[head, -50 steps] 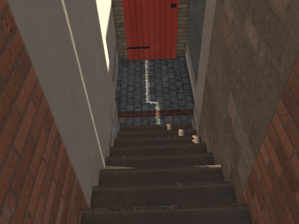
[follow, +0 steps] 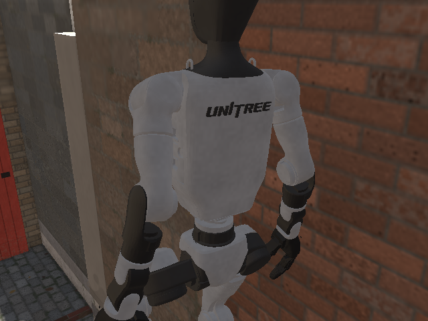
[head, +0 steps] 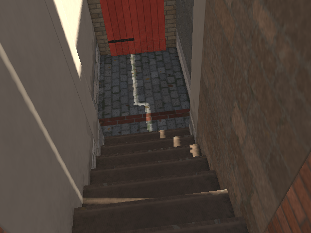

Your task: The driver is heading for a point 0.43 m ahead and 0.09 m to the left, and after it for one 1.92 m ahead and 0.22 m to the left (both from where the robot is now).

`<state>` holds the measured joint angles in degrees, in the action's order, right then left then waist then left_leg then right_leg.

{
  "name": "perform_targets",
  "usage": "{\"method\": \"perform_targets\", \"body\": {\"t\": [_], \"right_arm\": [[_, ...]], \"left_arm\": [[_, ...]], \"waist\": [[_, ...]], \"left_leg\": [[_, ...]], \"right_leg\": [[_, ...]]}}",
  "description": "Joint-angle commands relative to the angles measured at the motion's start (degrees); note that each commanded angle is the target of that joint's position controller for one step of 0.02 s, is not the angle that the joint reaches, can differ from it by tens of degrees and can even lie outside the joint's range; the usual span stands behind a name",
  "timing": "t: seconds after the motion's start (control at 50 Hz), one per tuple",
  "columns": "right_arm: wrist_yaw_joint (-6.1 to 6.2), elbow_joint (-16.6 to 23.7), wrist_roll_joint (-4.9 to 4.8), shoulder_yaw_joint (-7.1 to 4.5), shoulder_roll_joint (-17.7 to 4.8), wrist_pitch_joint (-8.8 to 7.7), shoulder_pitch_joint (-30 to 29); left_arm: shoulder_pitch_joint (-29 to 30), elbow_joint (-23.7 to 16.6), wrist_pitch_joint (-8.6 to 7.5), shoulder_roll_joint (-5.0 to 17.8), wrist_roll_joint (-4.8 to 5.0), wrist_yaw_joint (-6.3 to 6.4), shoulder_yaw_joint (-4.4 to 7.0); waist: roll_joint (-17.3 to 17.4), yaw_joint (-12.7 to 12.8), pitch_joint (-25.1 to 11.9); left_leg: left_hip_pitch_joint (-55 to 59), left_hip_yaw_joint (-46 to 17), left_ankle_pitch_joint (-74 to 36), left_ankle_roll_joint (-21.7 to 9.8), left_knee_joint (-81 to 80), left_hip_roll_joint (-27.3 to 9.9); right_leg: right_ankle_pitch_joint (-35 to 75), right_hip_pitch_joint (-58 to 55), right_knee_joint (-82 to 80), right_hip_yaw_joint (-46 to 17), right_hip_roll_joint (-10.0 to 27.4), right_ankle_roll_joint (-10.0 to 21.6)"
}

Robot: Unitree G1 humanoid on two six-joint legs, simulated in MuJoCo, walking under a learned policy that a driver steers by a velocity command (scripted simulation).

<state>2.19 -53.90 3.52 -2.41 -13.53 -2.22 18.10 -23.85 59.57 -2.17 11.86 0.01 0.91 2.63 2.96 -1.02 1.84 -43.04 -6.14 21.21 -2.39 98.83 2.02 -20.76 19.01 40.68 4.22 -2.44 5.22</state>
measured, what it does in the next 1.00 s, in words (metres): goes down, turning left: left foot 0.18 m lower, then right foot 0.18 m lower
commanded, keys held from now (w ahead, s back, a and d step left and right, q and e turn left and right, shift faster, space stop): w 0.32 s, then w+q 0.48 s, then w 0.20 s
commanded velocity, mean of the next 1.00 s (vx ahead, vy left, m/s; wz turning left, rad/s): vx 0.50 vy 0.00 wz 0.23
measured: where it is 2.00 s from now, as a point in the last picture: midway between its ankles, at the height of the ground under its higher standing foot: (162, 203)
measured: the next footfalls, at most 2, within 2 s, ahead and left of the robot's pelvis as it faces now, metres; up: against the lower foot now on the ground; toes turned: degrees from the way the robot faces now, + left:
left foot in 0.42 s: +0.32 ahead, +0.08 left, -0.18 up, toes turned -2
right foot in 0.92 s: +0.58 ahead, -0.06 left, -0.37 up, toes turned +17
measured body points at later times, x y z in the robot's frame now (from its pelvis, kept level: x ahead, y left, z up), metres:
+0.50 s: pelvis +0.25 +0.02 -0.17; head +0.25 +0.03 +0.28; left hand +0.22 +0.27 -0.32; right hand +0.36 -0.21 -0.30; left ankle +0.28 +0.08 -0.90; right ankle +0.15 -0.10 -0.63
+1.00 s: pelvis +0.53 +0.00 -0.34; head +0.53 -0.01 +0.11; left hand +0.56 +0.28 -0.46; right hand +0.55 -0.25 -0.49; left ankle +0.35 +0.09 -0.82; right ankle +0.54 -0.07 -1.09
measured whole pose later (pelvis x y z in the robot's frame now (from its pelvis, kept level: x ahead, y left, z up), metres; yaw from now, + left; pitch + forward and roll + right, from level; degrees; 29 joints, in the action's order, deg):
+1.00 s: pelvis +0.53 +0.00 -0.34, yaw +15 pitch +0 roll +2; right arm 1.7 -56.1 1.1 -1.7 -11.9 -2.4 25.2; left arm -13.8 51.5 -3.8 13.8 -0.8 -0.3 3.2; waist -0.7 -4.0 -1.8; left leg -26.5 -5.3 46.3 -9.8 104.5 11.7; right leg -17.7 12.2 26.2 -1.5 -2.7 4.4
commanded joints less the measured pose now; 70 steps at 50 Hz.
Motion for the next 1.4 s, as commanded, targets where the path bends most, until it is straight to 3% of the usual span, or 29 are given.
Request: {"method": "perform_targets", "body": {"t": [0.02, 0.06, 0.1, 0.28, 0.34, 0.38, 0.4, 0.42, 0.44, 0.46, 0.5, 0.52, 0.56, 0.6, 0.62, 0.66, 0.8, 0.88, 0.9, 0.92, 0.96, 1.0, 1.04, 1.06, 1.14, 1.24, 1.32, 1.38, 1.4], "right_arm": [[-1.44, 2.25, 1.32, -0.46, -3.45, 1.38, -1.53], [-1.27, -0.18, 0.9, 0.13, -1.37, 3.25, 2.67], [-2.15, 2.81, -0.1, -0.99, -4.08, 1.39, -6.91], [-3.81, 10.25, -1.45, -0.3, -1.86, -0.47, -24.9], [-3.08, 8.85, 0.93, -0.83, -2.06, -0.28, -16.23], [-2.06, 4.06, -2.9, -1.2, -3.22, -0.34, -2.16], [-2.47, 0.94, -1.48, -1.4, -2.99, -0.31, 7.35], [-3.07, -0.67, -1.45, -2.8, -6.61, 0.57, 14.05], [-3.89, -0.49, -2.12, -1.43, -7.17, 0.11, 13.72], [-3.69, -0.84, -3.49, -2.57, -10.6, 0.26, 13.87], [-3.19, -1.66, -4.2, -1.98, -7.72, -0.5, 11.76], [-3.02, -1.58, -2.75, 0.08, -4.67, -1.51, 9.22], [-2.01, 0.39, -3.2, 1.35, -3.67, -2.85, 4.4], [-2.13, -0.52, -1.47, -0.75, -9.8, -3.44, 5.65], [-1.66, -1.96, -2.8, -0.48, -7.45, -3.86, 7.19], [-0.8, -1.67, -4.58, 0.31, -4.01, -3.82, 9.19], [-1.31, -0.12, -2.18, 0.12, -4.17, -2.36, 13.14], [0.55, -2.17, -0.06, 0.91, -1.91, -0.86, 14.31], [0.01, -3.0, -0.19, 1.18, -1.58, -0.51, 11.68], [-1.08, -2.93, -1.6, 0.73, -2.5, -0.73, 11.84], [-0.9, -2.14, -5.23, -0.18, -0.54, -0.86, 21.37], [0.41, 0.1, -0.77, -0.09, -2.38, 0.32, 11.06], [0.31, 2.66, 1.13, -1.58, -6.28, 1.99, -0.96], [0.63, 2.58, -0.36, -1.8, -5.36, 1.55, -5.42], [-1.66, -5.48, 0.2, -0.22, 1.73, 2.81, 2.25], [-2.92, -0.74, -1.44, 0.44, 0.51, -0.18, -14.66], [-2.2, 2.78, -2.51, 1.6, 0.59, -0.36, -19.34], [-2.23, -3.73, -1.95, -0.11, -3.94, -0.6, 0.92], [-2.55, -5.8, -0.78, -1.04, -7.16, -0.15, 9.33]], "left_arm": [[0.89, -3.36, -3.19, 7.44, 1.22, 1.63, 0.57], [-4.92, -1.54, -3.86, 11.51, 1.31, 1.04, 1.84], [-9.15, -0.06, -3.93, 3.63, 1.89, 1.87, 0.8], [-9.28, -3.52, -1.07, 4.08, -0.64, 3.94, 1.21], [-9.29, -3.0, -1.17, 5.32, -0.28, 2.77, 1.54], [-6.07, -4.18, -0.6, 6.67, -2.59, 2.19, 1.99], [-5.38, -3.24, -0.38, 5.8, -1.42, 2.47, 1.4], [-1.58, -4.37, 0.01, 5.35, -2.09, 1.67, 1.92], [-6.38, -8.26, -0.24, 2.27, -0.02, 1.7, 1.27], [-7.57, -10.28, -0.65, 5.96, 0.26, 1.9, 1.2], [-0.54, -8.69, 0.33, 7.01, -3.38, 2.23, 1.4], [2.75, -9.1, 0.94, 6.3, -3.29, 1.97, 1.6], [8.64, -10.69, 2.27, 5.46, -2.83, 1.49, 1.58], [2.16, -5.64, 2.88, 2.79, -3.29, 1.45, 1.27], [4.8, -7.11, 2.72, 5.9, -2.52, 0.96, 2.47], [13.2, -9.7, 1.94, 7.15, -2.15, 0.84, 2.52], [24.53, -14.45, -0.4, 5.32, -2.32, -0.18, 0.44], [12.07, -10.9, -1.08, 7.16, 0.41, 0.9, 1.16], [1.34, -7.73, -1.19, 7.01, 0.44, 1.09, 1.78], [-9.48, -4.13, -0.92, 8.94, -0.34, 1.09, 2.67], [-15.79, -2.97, -0.37, 12.52, -2.26, -0.92, 3.21], [-12.28, -4.34, -1.73, 8.54, 0.27, -2.54, 2.38], [-9.79, -2.69, -2.52, 8.49, 1.15, -0.88, 2.04], [-6.61, -3.32, -3.58, 5.45, 0.16, -0.53, 0.08], [-3.45, -2.95, -4.27, 10.88, 0.77, 0.34, 0.89], [-4.11, -1.93, -3.89, 3.2, 1.29, 1.7, -0.97], [-11.18, 1.11, -1.95, 3.25, -0.98, 1.51, -0.64], [-13.84, 4.42, -0.35, 5.3, -1.13, 2.31, -0.51], [-9.61, 3.17, -0.39, 4.91, -0.83, 1.97, -0.04]], "waist": [[-4.36, -3.02, 6.44], [-11.33, -3.0, -0.82], [-7.47, 0.17, 2.27], [-5.68, 9.01, 9.87], [-7.0, 6.52, 5.6], [-2.95, 1.08, 3.05], [-2.11, -3.66, 2.18], [6.17, -8.02, -0.46], [6.65, -0.12, -8.62], [6.35, -0.87, -15.38], [-0.3, -0.68, -4.11], [-3.91, 1.93, 1.02], [-7.81, 6.16, 7.29], [2.71, 6.32, -0.42], [3.17, 6.13, 0.35], [0.43, 2.62, 1.5], [2.11, -5.53, 4.61], [-0.14, -5.17, 6.62], [-1.67, 0.51, 2.45], [-4.6, 5.25, -1.09], [-20.17, 2.02, -11.68], [-8.26, 4.01, -6.23], [-7.41, 3.4, 4.02], [0.65, 1.38, 8.47], [-13.08, -3.47, -0.75], [-7.11, 1.63, 4.41], [-6.78, 8.65, 9.11], [-4.94, 1.96, 4.43], [0.51, -3.29, 2.23]], "left_leg": [[2.19, 1.07, -22.96, 3.76, -27.65, -3.86], [3.32, 3.74, -25.51, 2.27, -23.85, -2.74], [-3.06, 0.03, -43.81, -0.53, -42.99, -3.73], [3.0, 0.8, -45.13, 2.35, -66.82, -1.43], [20.05, 4.47, -41.59, -0.53, -51.3, 1.04], [29.7, 4.13, -23.02, -3.78, -78.8, -0.87], [42.51, 7.15, -31.95, -5.14, -84.29, -0.26], [55.9, -3.51, -50.56, -12.08, -83.64, -9.04], [69.74, -11.42, -84.98, -12.0, -55.75, -17.42], [73.61, -18.56, -70.93, -18.24, -59.43, -20.58], [51.95, -27.18, -10.01, -20.49, -71.04, -19.84], [42.43, -24.26, -5.8, -16.67, -69.32, -16.18], [14.6, -18.44, -19.04, -11.38, -74.97, -9.31], [10.8, -19.36, -30.19, -12.03, -75.38, -8.68], [18.2, -17.82, -25.77, -11.27, -69.45, -6.17], [20.71, -18.51, -18.79, -10.96, -66.24, -3.63], [24.48, -21.3, -15.5, -11.95, -55.53, 0.95], [31.13, -18.22, -17.84, -10.96, -38.55, 4.97], [25.49, -15.89, -23.72, -11.54, -26.71, 4.94], [19.68, -12.74, -22.27, -10.61, -13.3, 6.18], [-12.42, -1.64, 33.48, -7.14, 20.5, 10.01], [-22.26, 1.83, 22.24, -8.53, 17.74, 4.01], [-25.12, 0.01, 17.89, -5.01, 9.6, 1.02], [-21.46, -6.29, 0.07, -3.72, -7.44, -0.29], [18.5, 9.19, -23.48, -0.05, -28.5, 2.79], [20.37, 8.95, -51.23, 0.5, -55.78, 2.15], [23.26, 13.32, -32.26, 1.82, -69.6, 3.99], [39.36, 10.42, -37.0, -3.25, -89.39, -1.11], [53.46, 1.29, -49.53, -9.74, -92.09, -10.42]], "right_leg": [[10.07, 13.85, -19.3, -21.05, 16.39, 8.43], [34.15, 3.46, -13.76, -20.0, 16.74, 7.64], [14.48, -2.23, -8.37, -16.06, 11.14, 3.13], [4.26, -1.8, 5.58, -19.19, 8.67, 5.84], [15.69, 6.31, 14.99, -18.81, 11.48, 5.51], [31.83, 0.41, 30.03, -12.02, 8.93, 6.29], [39.81, 6.04, 47.09, -7.72, 6.53, 4.73], [-4.03, 21.58, 77.73, -2.24, -3.17, 2.73], [-28.89, 39.26, 85.58, -1.27, -2.07, 1.49], [-24.74, 45.65, 82.87, -5.09, -0.13, 1.12], [-18.0, 50.16, 69.89, -10.29, 4.15, -0.31], [-4.51, 49.75, 59.66, -11.25, 4.89, -1.82], [12.35, 30.06, 31.05, -9.05, 5.62, -6.15], [21.59, 12.87, 30.36, -5.89, 3.89, -8.23], [32.32, 19.8, 22.26, -10.3, 5.82, -8.08], [40.42, 20.55, 8.4, -9.99, 4.79, -6.8], [38.9, 11.41, -7.68, -8.93, 1.11, -6.69], [41.01, 1.26, -29.03, -12.41, 5.76, -5.35], [47.07, -11.5, -24.78, -6.4, 3.95, -5.15], [49.34, -23.23, -27.75, -6.69, 6.02, -3.71], [76.75, -54.19, 1.77, -17.85, 22.85, 4.54], [44.8, -40.97, -5.7, -19.9, 20.96, 8.67], [9.52, -20.23, -15.42, -36.97, 24.38, 16.55], [13.88, -10.55, -12.87, -30.06, 19.58, 11.03], [45.48, 11.11, -8.93, -17.26, 12.45, 3.02], [7.95, 11.71, 3.51, -16.16, 4.01, 1.88], [32.64, 3.47, 14.92, -15.8, 3.87, 2.44], [53.36, 1.64, 42.03, -15.36, 4.37, 1.94], [15.75, 17.36, 66.95, -11.92, -1.84, 0.5]]}}
Keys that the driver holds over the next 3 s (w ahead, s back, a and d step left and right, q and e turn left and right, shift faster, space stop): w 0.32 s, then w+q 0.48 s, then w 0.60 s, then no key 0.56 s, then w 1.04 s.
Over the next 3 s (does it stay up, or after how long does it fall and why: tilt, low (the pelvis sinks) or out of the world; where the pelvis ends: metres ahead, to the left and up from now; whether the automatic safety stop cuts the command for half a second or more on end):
stays up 1.30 0.20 -0.90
